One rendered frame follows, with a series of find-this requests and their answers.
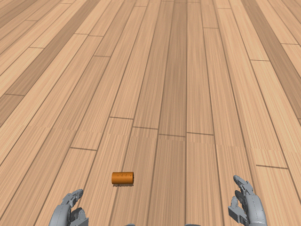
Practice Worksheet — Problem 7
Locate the left robot hand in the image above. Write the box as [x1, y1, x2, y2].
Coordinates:
[48, 189, 88, 226]

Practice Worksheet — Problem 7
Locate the can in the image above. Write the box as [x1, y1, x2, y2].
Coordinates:
[111, 172, 134, 184]

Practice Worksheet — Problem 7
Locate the right robot hand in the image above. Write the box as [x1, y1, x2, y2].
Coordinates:
[228, 175, 267, 226]

